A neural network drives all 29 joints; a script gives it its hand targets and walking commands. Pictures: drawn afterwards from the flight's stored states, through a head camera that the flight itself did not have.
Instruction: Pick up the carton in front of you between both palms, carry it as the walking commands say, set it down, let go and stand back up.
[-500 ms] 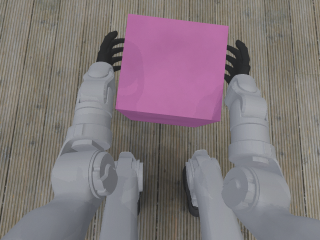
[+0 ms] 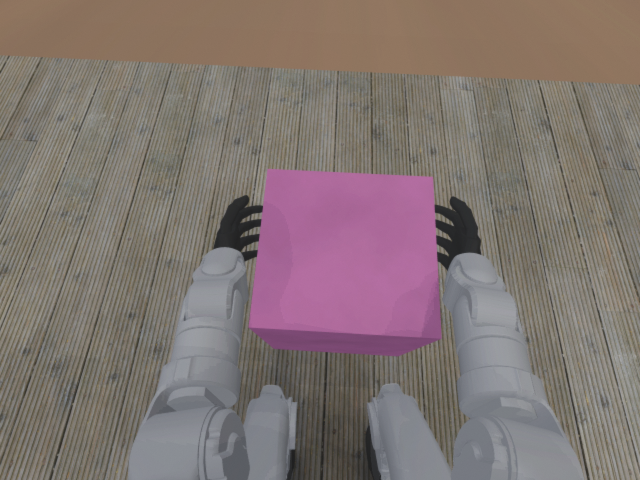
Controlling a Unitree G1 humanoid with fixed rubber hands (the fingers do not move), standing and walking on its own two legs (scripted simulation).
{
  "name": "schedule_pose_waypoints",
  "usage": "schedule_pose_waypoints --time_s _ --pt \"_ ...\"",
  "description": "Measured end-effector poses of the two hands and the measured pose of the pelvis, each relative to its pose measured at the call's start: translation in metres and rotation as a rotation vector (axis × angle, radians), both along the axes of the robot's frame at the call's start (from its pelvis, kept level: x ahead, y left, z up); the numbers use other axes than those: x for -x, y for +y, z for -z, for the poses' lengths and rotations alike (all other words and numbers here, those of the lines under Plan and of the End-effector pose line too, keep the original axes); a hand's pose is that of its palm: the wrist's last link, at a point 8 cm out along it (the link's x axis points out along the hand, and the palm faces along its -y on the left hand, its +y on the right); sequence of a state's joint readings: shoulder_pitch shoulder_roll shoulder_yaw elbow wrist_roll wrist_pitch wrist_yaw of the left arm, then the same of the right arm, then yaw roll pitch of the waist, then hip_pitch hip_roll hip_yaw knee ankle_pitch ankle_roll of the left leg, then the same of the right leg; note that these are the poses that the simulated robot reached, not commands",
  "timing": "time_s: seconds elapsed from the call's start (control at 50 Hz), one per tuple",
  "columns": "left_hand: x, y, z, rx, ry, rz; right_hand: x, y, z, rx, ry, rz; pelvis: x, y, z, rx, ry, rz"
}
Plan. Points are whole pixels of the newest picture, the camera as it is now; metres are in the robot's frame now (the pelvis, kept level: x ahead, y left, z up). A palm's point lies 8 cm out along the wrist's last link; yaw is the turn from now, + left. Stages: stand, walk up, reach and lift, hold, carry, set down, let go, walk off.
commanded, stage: reach and lift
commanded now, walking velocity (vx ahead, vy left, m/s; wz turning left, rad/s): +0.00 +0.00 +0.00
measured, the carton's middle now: (341, 275) +0.40 -0.01 -0.11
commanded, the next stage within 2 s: hold in 1.68 s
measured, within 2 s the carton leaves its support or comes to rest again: neither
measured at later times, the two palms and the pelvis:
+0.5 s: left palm (188, 243) +0.36 +0.14 +0.11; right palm (522, 230) +0.36 -0.16 +0.12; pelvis +0.04 -0.01 +0.12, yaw +0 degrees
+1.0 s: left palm (157, 236) +0.33 +0.14 +0.17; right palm (565, 214) +0.34 -0.16 +0.18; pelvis +0.04 -0.01 +0.15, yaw +1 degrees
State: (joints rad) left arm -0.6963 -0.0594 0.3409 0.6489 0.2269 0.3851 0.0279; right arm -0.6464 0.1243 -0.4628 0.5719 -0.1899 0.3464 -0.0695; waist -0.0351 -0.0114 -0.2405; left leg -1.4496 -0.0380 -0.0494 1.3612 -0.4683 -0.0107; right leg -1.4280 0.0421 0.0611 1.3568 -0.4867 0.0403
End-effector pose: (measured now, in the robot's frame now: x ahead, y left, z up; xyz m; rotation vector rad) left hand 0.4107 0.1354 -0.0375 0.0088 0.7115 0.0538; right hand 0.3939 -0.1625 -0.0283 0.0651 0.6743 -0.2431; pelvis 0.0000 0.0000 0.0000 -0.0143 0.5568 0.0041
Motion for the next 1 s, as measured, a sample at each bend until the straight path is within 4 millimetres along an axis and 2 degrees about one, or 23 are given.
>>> schedule_pose_waypoints --time_s 0.42,0.54,0.68,0.76,1.0 --pt "0.046 0.003 -0.127 -0.005 -0.006 -0.057 0.03 0.003 -0.125 0.003 -0.005 -0.06 -0.038 -0.008 -0.108 -0.015 -0.309 -0.003" --pt "0.058 0.004 -0.162 -0.007 -0.017 -0.073 0.037 0.004 -0.16 0.007 -0.016 -0.081 -0.046 -0.01 -0.13 -0.018 -0.417 -0.002" --pt "0.07 0.005 -0.199 -0.021 -0.037 -0.082 0.043 0.004 -0.198 0.029 -0.034 -0.116 -0.05 -0.011 -0.147 -0.02 -0.54 -0.003" --pt "0.074 0.005 -0.21 -0.033 -0.027 -0.076 0.047 0.005 -0.208 0.039 -0.023 -0.126 -0.047 -0.011 -0.151 -0.02 -0.592 -0.003" --pt "0.077 0.006 -0.212 -0.033 -0.009 -0.072 0.051 0.006 -0.208 0.036 -0.006 -0.116 -0.035 -0.009 -0.152 -0.019 -0.63 -0.005"
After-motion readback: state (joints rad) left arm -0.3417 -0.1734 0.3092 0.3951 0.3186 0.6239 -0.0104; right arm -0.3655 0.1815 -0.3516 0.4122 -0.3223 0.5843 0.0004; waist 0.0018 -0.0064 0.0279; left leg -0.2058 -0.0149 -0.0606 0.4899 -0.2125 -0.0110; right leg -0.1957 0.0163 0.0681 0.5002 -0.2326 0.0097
